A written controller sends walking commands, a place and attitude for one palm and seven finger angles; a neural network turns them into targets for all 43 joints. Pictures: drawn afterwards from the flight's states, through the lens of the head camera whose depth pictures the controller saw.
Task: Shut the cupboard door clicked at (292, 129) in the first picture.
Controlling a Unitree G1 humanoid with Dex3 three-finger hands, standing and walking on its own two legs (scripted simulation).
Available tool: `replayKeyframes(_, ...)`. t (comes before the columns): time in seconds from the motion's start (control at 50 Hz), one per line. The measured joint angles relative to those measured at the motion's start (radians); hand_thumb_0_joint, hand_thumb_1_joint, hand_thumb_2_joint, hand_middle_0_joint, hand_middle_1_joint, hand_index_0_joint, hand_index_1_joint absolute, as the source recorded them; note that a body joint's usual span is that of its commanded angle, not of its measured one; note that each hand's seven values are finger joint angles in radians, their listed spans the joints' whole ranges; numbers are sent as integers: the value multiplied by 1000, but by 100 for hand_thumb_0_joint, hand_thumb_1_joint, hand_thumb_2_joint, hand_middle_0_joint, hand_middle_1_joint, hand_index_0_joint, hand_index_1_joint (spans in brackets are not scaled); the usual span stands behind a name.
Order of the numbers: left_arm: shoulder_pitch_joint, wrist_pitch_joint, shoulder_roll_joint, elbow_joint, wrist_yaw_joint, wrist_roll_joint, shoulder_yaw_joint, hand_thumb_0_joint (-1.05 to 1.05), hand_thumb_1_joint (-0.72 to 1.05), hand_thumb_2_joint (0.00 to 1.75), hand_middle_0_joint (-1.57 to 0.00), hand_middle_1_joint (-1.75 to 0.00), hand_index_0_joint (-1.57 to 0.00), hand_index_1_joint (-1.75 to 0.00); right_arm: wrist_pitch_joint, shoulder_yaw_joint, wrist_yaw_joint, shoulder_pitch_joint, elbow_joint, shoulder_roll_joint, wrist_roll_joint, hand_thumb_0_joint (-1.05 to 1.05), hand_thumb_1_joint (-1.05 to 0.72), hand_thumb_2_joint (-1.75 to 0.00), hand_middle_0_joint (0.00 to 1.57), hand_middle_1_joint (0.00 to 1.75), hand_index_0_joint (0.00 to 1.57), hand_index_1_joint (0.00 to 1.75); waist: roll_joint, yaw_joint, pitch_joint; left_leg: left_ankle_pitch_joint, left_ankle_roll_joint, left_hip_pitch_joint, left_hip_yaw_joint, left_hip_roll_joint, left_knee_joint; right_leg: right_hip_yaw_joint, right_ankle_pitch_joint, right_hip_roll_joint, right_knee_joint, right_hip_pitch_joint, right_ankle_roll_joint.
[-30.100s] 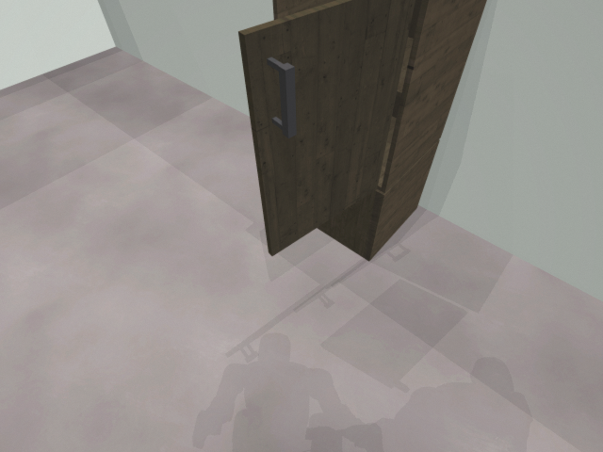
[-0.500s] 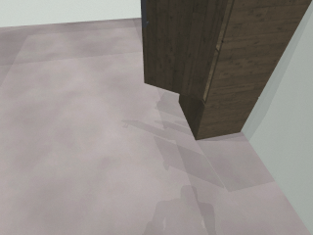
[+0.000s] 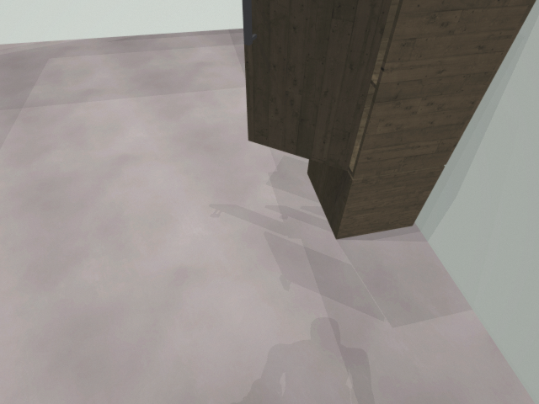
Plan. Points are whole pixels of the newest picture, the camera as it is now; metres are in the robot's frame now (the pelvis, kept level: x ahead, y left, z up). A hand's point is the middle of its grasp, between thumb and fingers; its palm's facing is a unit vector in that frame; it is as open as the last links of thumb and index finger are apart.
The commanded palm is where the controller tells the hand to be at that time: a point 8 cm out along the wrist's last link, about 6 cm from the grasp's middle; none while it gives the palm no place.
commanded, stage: walk to a spot facing it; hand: left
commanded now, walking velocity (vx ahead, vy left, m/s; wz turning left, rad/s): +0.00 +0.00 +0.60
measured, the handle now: (250, 18) +1.10 +0.11 +0.13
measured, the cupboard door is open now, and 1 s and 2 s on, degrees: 52 52 52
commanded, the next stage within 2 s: turn to face it in 1.42 s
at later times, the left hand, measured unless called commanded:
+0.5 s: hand out of the picture +0.05 +0.24 -0.17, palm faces +0.26 -0.95 -0.18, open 7.4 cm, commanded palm none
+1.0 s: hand out of the picture +0.06 +0.19 -0.15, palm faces +0.56 -0.79 -0.25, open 7.4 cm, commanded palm none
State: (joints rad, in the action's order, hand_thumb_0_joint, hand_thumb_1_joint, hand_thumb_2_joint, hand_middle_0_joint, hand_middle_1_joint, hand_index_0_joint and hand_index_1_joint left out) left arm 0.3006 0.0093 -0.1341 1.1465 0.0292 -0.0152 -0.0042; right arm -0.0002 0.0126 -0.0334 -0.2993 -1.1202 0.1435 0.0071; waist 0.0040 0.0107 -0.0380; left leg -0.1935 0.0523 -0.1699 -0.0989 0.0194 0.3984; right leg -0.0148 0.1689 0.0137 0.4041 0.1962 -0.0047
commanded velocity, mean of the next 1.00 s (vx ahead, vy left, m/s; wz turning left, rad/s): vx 0.25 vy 0.00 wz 0.58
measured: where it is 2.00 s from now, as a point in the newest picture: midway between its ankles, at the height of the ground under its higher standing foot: (191, 376)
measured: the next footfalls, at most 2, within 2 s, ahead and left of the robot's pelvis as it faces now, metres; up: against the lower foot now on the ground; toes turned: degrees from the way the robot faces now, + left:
right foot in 0.82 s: +0.19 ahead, -0.09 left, +0.00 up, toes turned +30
left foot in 1.28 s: +0.24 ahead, +0.25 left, +0.00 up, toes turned +53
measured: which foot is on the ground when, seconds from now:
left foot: down 0.00-0.80, up 0.82-1.00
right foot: down 0.00-0.30, up 0.32-0.80, down 0.82-1.00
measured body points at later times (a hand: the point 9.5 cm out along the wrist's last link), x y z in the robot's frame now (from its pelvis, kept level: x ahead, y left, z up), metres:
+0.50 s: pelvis +0.00 +0.02 +0.00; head +0.03 +0.06 +0.45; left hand +0.04 +0.29 -0.15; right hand +0.06 -0.22 -0.14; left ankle +0.02 +0.09 -0.74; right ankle +0.02 -0.15 -0.66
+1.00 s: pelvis +0.13 +0.00 +0.00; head +0.17 +0.01 +0.45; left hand +0.04 +0.23 -0.13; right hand +0.31 -0.20 -0.15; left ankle +0.05 +0.13 -0.65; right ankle +0.16 -0.11 -0.74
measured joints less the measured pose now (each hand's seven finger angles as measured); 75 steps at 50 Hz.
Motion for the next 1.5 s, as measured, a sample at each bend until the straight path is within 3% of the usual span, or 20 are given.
replayKeyframes(0.2,-55,-27,-23,-84,-1,-4,-38,0,91,90,-20,-30,-20,-30,44,21,19,-4,41,5,5,1,-91,-89,20,29,20,30,3,11,-32,-60,-7,-136,80,14,174,-87,63,25,114,73,2)
replayKeyframes(0.26,-76,-35,-37,-115,1,-8,-51,0,91,90,-20,-30,-20,-30,53,32,25,0,60,7,6,1,-91,-89,20,29,20,30,-6,21,-48,-103,-24,-179,70,-7,255,-129,94,42,165,83,-6)
replayKeyframes(0.3,-89,-43,-49,-132,-1,-8,-60,0,91,90,-20,-30,-20,-30,51,35,28,-2,74,8,9,1,-91,-89,20,29,20,30,-30,20,-49,-87,4,-185,64,9,267,-143,131,70,215,96,-12)
replayKeyframes(0.36,-111,-62,-59,-145,-8,-9,-69,0,91,90,-20,-30,-20,-30,37,39,23,-1,101,17,25,1,-91,-89,20,29,20,30,-28,26,-40,-91,38,-190,83,24,252,-77,267,45,428,176,-16)
replayKeyframes(0.42,-139,-58,-68,-161,-25,-15,-74,0,91,90,-20,-30,-20,-30,20,36,13,-8,120,26,26,1,-91,-89,20,29,20,30,-13,36,-27,-34,39,-168,120,38,159,-18,209,18,605,252,-24)
replayKeyframes(0.48,-160,-39,-84,-188,-38,-16,-77,0,91,90,-20,-30,-20,-30,4,32,8,-17,127,33,23,1,-90,-89,20,30,20,30,-5,37,-16,18,40,-142,161,49,67,12,152,11,650,289,-40)
replayKeyframes(0.58,-190,-29,-109,-225,-49,-18,-78,0,91,90,-20,-30,-20,-30,-7,35,8,-33,136,44,20,1,-90,-89,20,30,20,30,3,49,-3,54,37,-116,235,62,-6,36,138,10,578,298,-59)
replayKeyframes(0.72,-222,-27,-116,-263,-55,-16,-68,0,91,90,-20,-30,-19,-30,2,45,15,-45,138,63,23,1,-90,-89,20,30,20,30,18,64,-10,25,16,-94,332,78,2,41,167,-13,346,255,-63)
replayKeyframes(0.8,-203,-8,-106,-280,-55,-13,-57,0,91,90,-20,-30,-20,-30,14,54,18,-52,132,77,18,1,-90,-89,20,30,20,30,24,49,-4,-48,-10,-95,367,97,85,31,128,-38,127,143,-49)
replayKeyframes(0.84,-180,12,-105,-284,-45,-17,-54,0,91,90,-20,-30,-20,-30,18,59,21,-49,127,82,10,1,-90,-89,20,30,20,30,13,29,5,-187,-13,-158,311,94,253,38,69,-31,62,107,-6)
replayKeyframes(0.88,-156,13,-83,-268,-38,-16,-50,0,91,90,-20,-30,-20,-30,25,69,25,-22,124,99,17,1,-90,-89,20,30,20,30,36,31,-8,-239,-23,-248,248,66,485,1,67,-28,83,82,16)
replayKeyframes(0.92,-115,17,-67,-249,-34,-16,-49,0,91,90,-20,-30,-20,-30,24,73,35,-2,134,110,23,1,-91,-89,20,30,20,30,35,31,-7,-204,-36,-327,180,31,647,-24,86,-8,54,38,20)
replayKeyframes(0.98,-57,26,-51,-216,-33,-12,-50,0,91,90,-20,-30,-20,-30,23,73,50,29,156,117,23,1,-91,-89,20,29,20,30,23,31,-11,-115,-56,-409,128,-23,741,-68,94,21,-14,-39,16)
replayKeyframes(1.14,72,58,-29,-157,-23,-15,-42,0,91,90,-20,-30,-20,-30,36,60,73,165,187,122,17,1,-91,-89,19,29,19,30,9,-19,-70,-39,-52,-474,56,-76,561,-214,173,63,-76,-203,-11)
replayKeyframes(1.26,170,49,-38,-110,-24,-12,-36,0,91,90,-20,-30,-20,-30,5,35,79,282,240,104,19,1,-91,-89,19,29,19,30,-18,-60,-105,-60,13,-347,-34,-8,279,-276,299,112,43,-257,-56)
replayKeyframes(1.3,200,35,-37,-96,-33,-3,-35,0,91,90,-20,-30,-20,-30,-23,28,75,284,269,109,25,1,-91,-89,19,29,20,30,4,-48,-88,17,57,-294,-36,-1,236,-250,330,131,334,-162,-52)
replayKeyframes(1.34,165,6,-52,-94,-36,2,-37,1,91,90,-20,-30,-20,-30,-39,24,59,273,277,101,18,1,-91,-89,20,29,20,30,-7,-53,-101,-41,77,-285,-30,19,308,-127,333,122,695,-13,-37)
replayKeyframes(1.38,114,-2,-63,-110,-30,-2,-48,1,91,90,-20,-30,-20,-30,-45,15,45,245,264,90,14,1,-91,-89,20,29,20,30,-21,-66,-101,-85,76,-232,-27,33,287,-54,285,112,883,124,-31)
replayKeyframes(1.42,59,-3,-66,-135,-31,-10,-56,1,91,90,-20,-30,-20,-30,-46,9,32,210,243,75,12,0,-91,-89,20,29,20,30,-28,-68,-94,-78,63,-169,-17,45,224,-28,220,120,903,230,-34)
replayKeyframes(1.5,-35,-3,-59,-187,-37,-17,-57,1,91,90,-20,-30,-19,-30,-48,2,19,132,188,43,8,1,-91,-89,20,29,20,30,-31,-50,-71,-57,72,-52,4,59,97,0,110,128,770,363,-45)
